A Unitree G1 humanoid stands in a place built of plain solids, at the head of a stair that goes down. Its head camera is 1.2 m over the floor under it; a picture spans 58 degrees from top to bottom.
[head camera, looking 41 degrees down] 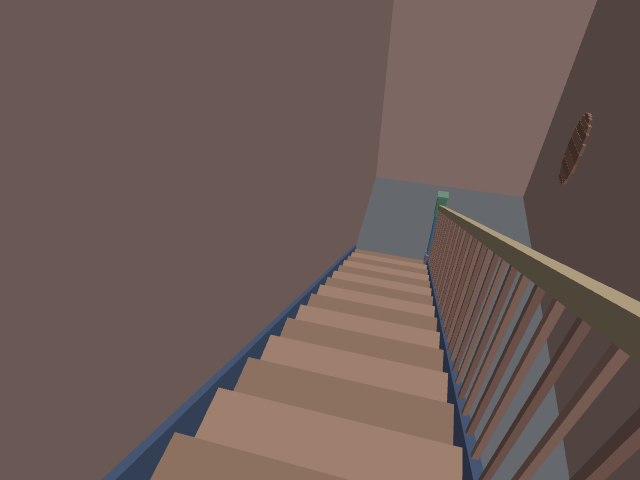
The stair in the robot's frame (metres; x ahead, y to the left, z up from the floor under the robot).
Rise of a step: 0.18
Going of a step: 0.27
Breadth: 0.93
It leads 14 degrees to the right of straight ahead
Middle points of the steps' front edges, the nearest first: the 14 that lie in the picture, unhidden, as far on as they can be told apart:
0.79 -0.05 -0.35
1.04 -0.12 -0.53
1.30 -0.19 -0.71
1.56 -0.25 -0.88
1.82 -0.32 -1.06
2.08 -0.39 -1.24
2.34 -0.45 -1.42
2.60 -0.52 -1.60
2.85 -0.59 -1.77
3.11 -0.65 -1.95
3.37 -0.72 -2.13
3.63 -0.79 -2.31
3.89 -0.85 -2.48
4.15 -0.90 -2.66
